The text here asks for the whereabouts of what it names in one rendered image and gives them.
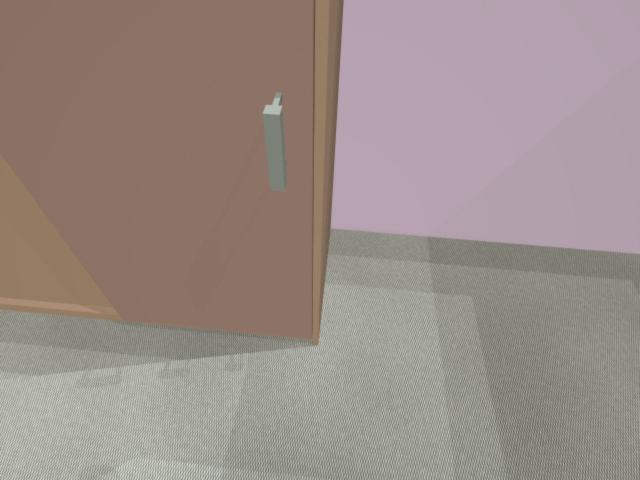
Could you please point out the handle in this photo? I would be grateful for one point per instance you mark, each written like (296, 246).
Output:
(275, 143)

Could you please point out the wardrobe door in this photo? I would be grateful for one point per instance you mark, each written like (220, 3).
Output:
(137, 127)
(35, 261)

